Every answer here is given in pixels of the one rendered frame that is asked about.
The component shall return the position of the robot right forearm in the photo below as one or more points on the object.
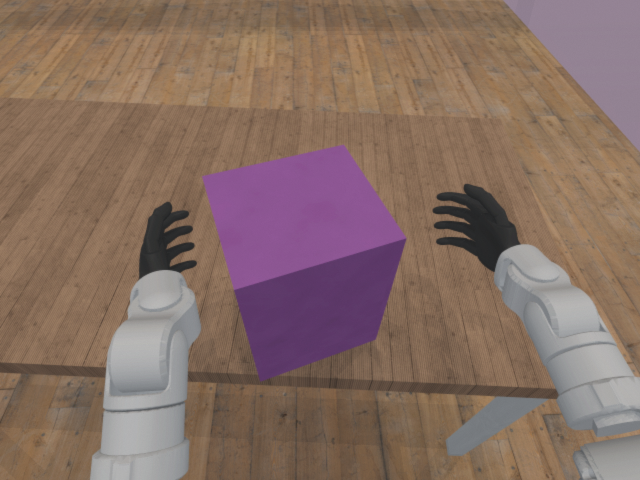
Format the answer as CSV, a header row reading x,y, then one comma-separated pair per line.
x,y
596,387

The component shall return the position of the carton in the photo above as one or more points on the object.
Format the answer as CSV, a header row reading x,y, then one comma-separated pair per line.
x,y
312,254

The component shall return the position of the right robot upper arm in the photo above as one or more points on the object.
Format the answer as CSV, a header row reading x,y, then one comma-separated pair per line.
x,y
614,459

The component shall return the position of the robot right hand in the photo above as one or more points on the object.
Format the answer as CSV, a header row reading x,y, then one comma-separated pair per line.
x,y
489,226

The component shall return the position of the robot left forearm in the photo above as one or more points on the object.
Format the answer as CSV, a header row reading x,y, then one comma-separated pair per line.
x,y
146,384

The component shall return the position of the robot left hand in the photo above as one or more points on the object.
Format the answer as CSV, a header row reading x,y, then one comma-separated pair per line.
x,y
154,256

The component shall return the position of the table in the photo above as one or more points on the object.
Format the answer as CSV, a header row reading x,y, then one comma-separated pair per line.
x,y
80,179

